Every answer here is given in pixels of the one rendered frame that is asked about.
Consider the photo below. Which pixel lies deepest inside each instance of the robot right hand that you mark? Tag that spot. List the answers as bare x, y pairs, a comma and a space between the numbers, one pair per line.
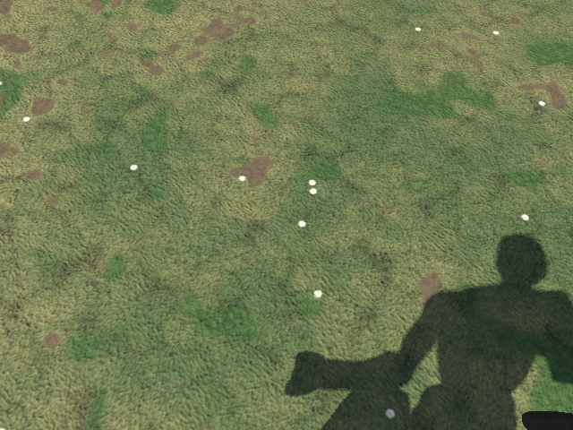
547, 420

